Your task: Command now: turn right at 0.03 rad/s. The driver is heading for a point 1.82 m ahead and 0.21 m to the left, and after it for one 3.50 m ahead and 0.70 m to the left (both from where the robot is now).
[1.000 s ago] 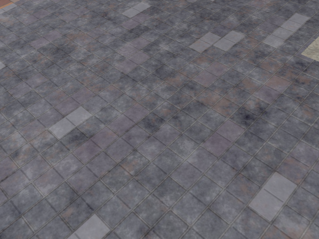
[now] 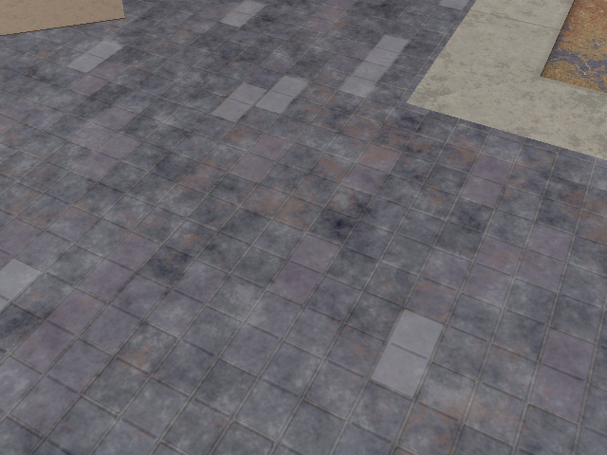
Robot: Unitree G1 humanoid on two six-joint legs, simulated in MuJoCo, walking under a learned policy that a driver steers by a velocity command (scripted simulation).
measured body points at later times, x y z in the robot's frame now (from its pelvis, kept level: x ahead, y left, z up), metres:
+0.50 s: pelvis +0.06 +0.03 -0.01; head +0.06 +0.05 +0.44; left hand +0.02 +0.29 -0.17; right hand +0.10 -0.23 -0.14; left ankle +0.05 +0.11 -0.75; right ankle -0.02 -0.10 -0.73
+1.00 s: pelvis +0.32 +0.03 -0.03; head +0.35 +0.03 +0.42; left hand +0.46 +0.27 -0.15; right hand +0.24 -0.20 -0.17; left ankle +0.10 +0.12 -0.66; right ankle +0.40 -0.02 -0.75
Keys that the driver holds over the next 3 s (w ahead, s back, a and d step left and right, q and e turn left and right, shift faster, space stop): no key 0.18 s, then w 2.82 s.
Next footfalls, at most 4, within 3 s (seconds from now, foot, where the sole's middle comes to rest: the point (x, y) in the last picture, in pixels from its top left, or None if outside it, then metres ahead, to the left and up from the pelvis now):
0.94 right None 0.44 -0.02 -0.78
1.46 left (256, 363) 0.76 0.14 -0.78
2.02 right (322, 264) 1.06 -0.03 -0.78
2.58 left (263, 191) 1.36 0.14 -0.78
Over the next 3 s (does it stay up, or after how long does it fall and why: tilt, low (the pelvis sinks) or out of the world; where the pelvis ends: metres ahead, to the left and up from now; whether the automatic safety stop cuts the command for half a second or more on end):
stays up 1.41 0.07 0.00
